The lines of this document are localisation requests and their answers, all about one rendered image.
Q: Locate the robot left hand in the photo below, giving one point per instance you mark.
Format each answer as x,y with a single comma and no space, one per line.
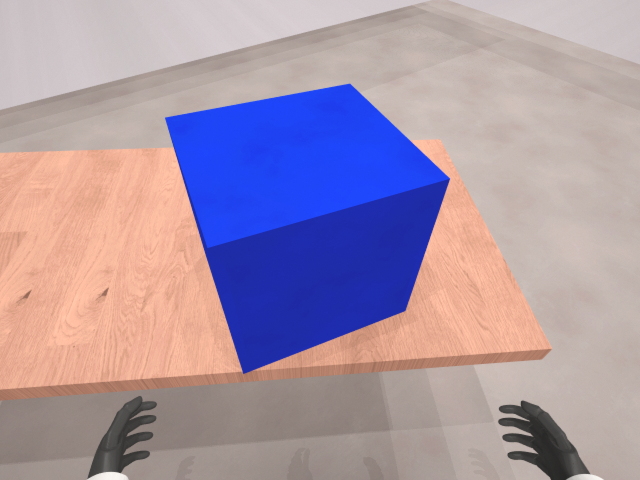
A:
109,456

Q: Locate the carton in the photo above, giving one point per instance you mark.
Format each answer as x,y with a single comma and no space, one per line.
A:
314,211

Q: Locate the table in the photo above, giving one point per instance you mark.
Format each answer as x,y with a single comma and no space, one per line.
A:
105,286

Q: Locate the robot right hand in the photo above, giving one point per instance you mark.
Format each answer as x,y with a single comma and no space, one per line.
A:
556,457

